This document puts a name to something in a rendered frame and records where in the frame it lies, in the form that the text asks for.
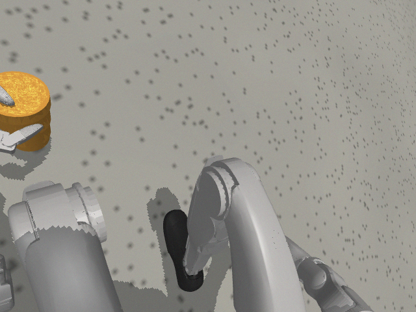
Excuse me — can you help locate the right robot hand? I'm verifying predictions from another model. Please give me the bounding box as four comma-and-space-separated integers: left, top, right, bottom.
285, 236, 311, 270

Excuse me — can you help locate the right robot foot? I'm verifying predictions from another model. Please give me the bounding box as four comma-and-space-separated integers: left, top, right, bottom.
163, 209, 203, 292

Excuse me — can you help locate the left robot hand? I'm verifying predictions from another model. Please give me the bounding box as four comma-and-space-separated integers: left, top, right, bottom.
0, 86, 44, 154

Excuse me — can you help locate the left robot arm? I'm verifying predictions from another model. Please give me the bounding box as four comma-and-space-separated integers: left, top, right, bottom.
0, 254, 14, 312

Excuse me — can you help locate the right robot arm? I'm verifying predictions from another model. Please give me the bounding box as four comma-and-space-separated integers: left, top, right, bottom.
297, 257, 374, 312

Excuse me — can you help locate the cup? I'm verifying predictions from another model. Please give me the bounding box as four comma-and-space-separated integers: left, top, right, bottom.
0, 71, 51, 151

